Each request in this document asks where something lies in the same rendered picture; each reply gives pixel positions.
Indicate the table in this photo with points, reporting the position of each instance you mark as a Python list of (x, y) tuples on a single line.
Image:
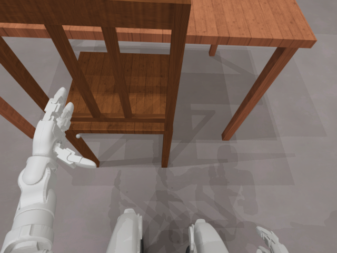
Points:
[(271, 23)]

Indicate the chair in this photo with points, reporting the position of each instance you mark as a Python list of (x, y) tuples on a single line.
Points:
[(112, 92)]

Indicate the right robot hand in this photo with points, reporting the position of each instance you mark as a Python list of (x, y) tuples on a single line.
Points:
[(271, 240)]

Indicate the robot right thigh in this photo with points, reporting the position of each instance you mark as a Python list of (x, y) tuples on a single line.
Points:
[(203, 238)]

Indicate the left robot forearm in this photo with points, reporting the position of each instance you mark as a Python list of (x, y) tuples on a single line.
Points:
[(33, 222)]

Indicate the robot left thigh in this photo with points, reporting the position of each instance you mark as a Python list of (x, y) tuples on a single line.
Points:
[(126, 234)]

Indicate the left robot hand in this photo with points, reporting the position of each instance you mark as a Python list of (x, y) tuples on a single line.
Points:
[(52, 128)]

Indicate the robot thigh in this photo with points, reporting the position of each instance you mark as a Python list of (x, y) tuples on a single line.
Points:
[(203, 238), (126, 234)]

